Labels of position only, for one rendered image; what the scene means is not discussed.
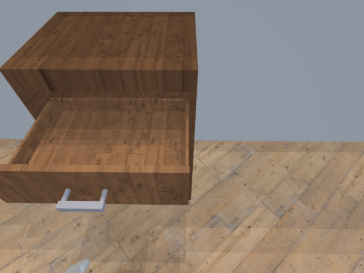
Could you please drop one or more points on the left robot hand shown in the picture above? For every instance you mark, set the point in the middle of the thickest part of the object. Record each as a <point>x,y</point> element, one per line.
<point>80,267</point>

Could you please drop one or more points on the drawer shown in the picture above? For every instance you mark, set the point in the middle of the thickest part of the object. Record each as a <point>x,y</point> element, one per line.
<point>136,148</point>

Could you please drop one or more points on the cabinet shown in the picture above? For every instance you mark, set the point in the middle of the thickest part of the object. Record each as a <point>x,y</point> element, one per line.
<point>109,55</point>

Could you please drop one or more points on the handle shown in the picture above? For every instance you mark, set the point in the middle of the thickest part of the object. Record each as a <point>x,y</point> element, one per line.
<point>81,206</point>

